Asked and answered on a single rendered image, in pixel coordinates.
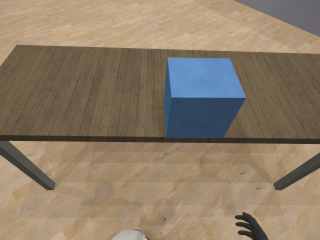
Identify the carton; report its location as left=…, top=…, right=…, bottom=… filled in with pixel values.
left=163, top=57, right=246, bottom=139

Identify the robot right hand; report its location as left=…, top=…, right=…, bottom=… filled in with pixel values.
left=235, top=212, right=269, bottom=240

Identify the left robot thigh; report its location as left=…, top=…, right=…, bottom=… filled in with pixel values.
left=112, top=229, right=148, bottom=240

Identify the table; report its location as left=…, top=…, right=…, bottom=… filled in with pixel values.
left=0, top=44, right=320, bottom=190

